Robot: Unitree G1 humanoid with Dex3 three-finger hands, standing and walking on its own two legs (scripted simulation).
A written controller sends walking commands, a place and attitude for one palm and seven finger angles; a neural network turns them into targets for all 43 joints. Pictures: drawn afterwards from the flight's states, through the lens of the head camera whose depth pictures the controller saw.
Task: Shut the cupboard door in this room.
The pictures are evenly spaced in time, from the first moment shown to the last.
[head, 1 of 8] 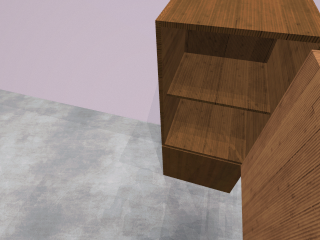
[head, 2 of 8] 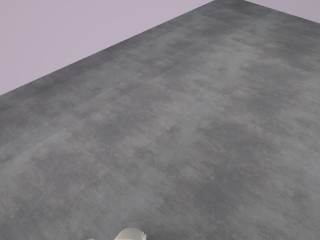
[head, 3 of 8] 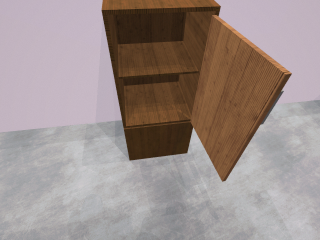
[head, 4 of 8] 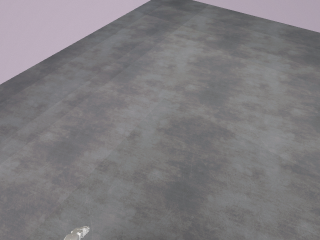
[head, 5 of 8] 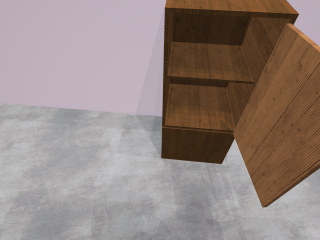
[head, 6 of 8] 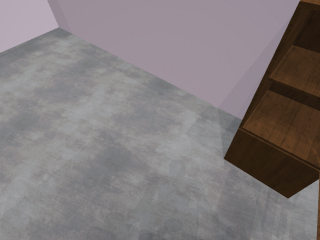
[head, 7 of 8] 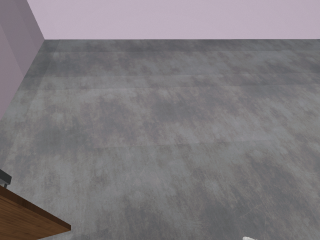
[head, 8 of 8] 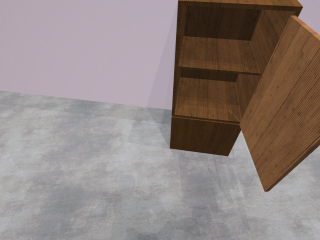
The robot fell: no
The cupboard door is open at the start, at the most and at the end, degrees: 94 100 100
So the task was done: no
